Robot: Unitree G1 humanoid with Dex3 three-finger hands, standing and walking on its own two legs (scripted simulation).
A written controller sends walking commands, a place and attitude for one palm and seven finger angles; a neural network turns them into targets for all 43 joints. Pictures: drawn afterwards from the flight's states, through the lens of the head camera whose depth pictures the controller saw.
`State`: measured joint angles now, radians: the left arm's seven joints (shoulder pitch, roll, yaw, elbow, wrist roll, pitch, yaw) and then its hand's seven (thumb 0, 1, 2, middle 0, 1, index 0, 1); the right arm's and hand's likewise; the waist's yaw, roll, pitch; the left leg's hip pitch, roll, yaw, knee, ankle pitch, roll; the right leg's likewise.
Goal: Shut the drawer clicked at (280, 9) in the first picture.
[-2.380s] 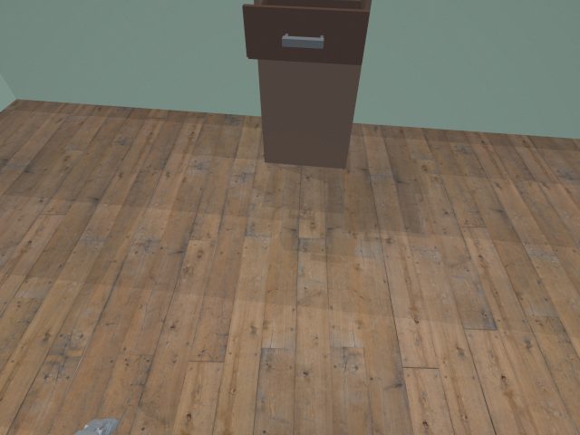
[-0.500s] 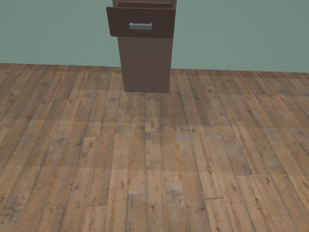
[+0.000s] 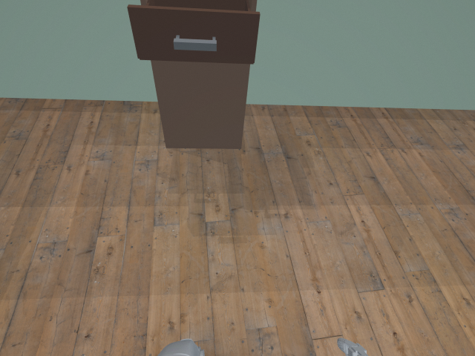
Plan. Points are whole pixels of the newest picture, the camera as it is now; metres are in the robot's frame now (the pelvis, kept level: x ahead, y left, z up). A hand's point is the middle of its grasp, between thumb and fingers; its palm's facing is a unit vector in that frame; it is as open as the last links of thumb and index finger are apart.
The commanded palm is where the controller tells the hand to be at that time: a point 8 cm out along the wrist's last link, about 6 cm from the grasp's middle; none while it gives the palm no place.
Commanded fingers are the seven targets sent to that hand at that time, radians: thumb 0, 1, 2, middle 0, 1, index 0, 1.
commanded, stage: walk to a spot facing it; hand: left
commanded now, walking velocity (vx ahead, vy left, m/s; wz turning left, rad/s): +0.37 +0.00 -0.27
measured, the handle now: (195, 41) +0.97 +0.22 +0.04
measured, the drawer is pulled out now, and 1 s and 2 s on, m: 0.29 0.29 0.29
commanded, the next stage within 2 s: turn to face it in 0.68 s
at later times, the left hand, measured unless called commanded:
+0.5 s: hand (193, 257) +0.33 +0.12 -0.14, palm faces -0.17 -0.97 -0.20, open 7.4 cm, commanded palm none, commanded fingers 0.00 0.90 0.90 -0.20 -0.30 -0.20 -0.30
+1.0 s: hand (183, 227) +0.41 +0.16 -0.16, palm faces -0.06 -0.99 -0.16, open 7.4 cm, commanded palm none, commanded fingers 0.00 0.90 0.90 -0.20 -0.30 -0.20 -0.30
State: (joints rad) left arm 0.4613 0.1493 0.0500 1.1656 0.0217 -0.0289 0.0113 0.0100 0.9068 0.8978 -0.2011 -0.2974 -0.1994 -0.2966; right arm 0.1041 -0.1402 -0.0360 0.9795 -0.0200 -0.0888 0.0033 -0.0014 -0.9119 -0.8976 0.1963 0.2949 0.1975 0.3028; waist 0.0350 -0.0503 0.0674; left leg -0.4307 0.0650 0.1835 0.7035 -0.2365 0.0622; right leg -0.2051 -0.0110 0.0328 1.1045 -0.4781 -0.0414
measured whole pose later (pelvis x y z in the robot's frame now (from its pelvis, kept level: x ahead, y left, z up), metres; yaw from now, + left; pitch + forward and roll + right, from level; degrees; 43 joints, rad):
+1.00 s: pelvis +0.38 -0.01 +0.03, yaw -6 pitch -1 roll -1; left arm 0.26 0.18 0.04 1.09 0.02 -0.01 0.01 0.01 0.91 0.90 -0.20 -0.30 -0.20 -0.30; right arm 0.24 -0.15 -0.03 1.03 -0.02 -0.06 -0.03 0.00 -0.94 -0.90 0.20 0.30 0.20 0.30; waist 0.00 -0.04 0.04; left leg -0.28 0.03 0.15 0.49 -0.20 0.06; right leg -0.41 -0.07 -0.07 1.02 -0.43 0.03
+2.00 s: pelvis +0.49 -0.04 +0.03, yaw +7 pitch -1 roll +1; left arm 0.24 0.18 0.05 1.06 0.03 0.01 -0.02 0.01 0.91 0.90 -0.20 -0.30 -0.19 -0.30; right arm 0.40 -0.11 -0.03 1.13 -0.03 -0.04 -0.02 0.00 -0.91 -0.90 0.20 0.30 0.20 0.30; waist -0.02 -0.01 0.06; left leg 0.00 0.03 0.10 0.35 -0.33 -0.01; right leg -0.45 -0.10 -0.09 0.71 -0.28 0.02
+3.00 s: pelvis +0.69 -0.04 +0.02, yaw +8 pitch -1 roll +1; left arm 0.19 0.16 0.03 1.03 0.03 0.01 0.04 0.01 0.91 0.90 -0.20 -0.30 -0.20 -0.30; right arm 0.18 -0.18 -0.07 1.06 -0.01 0.05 -0.03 0.00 -0.92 -0.90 0.20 0.30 0.20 0.30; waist -0.01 0.04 0.10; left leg -0.32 0.03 0.08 0.74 -0.47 -0.02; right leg -0.27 -0.04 -0.07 0.57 -0.29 -0.02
